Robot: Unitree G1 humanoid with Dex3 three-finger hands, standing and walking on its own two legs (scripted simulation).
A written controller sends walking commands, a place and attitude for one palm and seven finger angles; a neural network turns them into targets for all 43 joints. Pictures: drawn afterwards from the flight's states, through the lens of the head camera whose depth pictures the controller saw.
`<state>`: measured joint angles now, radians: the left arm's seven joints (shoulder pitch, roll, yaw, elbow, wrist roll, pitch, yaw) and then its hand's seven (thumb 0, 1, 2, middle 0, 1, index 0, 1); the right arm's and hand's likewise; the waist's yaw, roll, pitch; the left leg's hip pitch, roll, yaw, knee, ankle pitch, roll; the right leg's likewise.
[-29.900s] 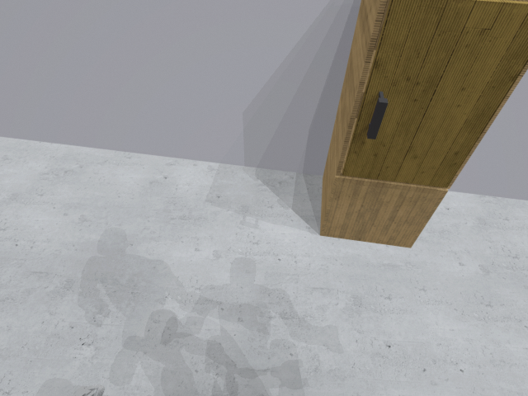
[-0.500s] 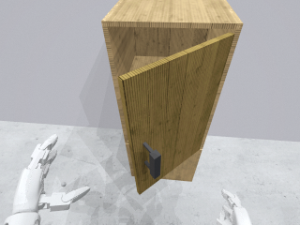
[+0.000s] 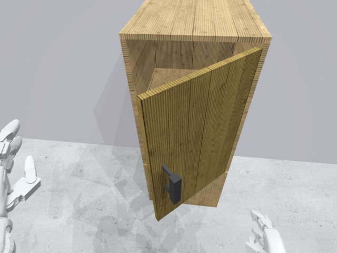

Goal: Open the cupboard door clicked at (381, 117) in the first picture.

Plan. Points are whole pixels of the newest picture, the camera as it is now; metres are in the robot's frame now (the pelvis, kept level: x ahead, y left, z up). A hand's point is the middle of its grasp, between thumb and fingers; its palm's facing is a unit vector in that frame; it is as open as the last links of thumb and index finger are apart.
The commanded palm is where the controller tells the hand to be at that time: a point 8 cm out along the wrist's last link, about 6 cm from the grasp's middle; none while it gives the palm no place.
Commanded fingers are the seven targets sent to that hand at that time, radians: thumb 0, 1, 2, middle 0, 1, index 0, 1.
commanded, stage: draw the hand back to the body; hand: left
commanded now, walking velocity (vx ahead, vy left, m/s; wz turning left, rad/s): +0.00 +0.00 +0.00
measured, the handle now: (170, 183) +0.33 +0.05 -0.06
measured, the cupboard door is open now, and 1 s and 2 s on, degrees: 43 43 43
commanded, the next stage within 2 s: step back with the hand held close in 0.22 s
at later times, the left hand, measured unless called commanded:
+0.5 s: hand (41, 178) +0.19 +0.26 +0.16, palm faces +0.45 -0.77 -0.44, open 7.5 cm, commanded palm +0.13 +0.29 +0.18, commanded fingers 0.00 0.90 0.90 -0.20 -0.30 -0.20 -0.30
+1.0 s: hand (4, 221) +0.11 +0.28 +0.15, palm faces +0.43 -0.76 -0.49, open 7.4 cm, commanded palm +0.05 +0.31 +0.18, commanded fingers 0.00 0.90 0.90 -0.20 -0.30 -0.20 -0.30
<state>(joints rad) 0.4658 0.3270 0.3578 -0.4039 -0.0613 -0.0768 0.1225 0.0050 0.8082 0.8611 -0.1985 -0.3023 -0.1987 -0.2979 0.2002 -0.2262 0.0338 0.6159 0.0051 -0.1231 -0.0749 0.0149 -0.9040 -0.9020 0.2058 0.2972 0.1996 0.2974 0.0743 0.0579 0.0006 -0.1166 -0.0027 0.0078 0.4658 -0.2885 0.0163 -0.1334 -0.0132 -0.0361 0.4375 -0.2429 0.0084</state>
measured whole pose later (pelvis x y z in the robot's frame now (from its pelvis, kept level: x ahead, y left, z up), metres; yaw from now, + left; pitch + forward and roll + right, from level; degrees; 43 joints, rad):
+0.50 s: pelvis -0.01 -0.01 +0.00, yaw +0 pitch -2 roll -1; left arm 0.48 0.34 0.39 -0.38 -0.04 -0.15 0.12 0.01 0.89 0.90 -0.21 -0.30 -0.20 -0.30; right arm 0.17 -0.24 0.02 0.61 0.00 -0.08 -0.07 0.01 -0.90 -0.90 0.21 0.30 0.20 0.30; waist 0.03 0.07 0.01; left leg -0.16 0.02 0.00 0.44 -0.25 0.00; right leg -0.16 0.01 -0.04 0.37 -0.19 0.00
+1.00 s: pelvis -0.08 +0.01 -0.01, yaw +0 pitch -1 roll -2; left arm 0.55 0.41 0.44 -0.49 -0.01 -0.19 0.15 0.01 0.88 0.90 -0.21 -0.30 -0.21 -0.30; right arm 0.21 -0.22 0.00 0.55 0.01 -0.04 -0.07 0.01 -0.90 -0.90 0.21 0.30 0.20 0.30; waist 0.00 0.00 0.04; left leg -0.36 -0.01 0.01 0.58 -0.21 0.04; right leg -0.34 0.00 -0.01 0.49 -0.13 0.03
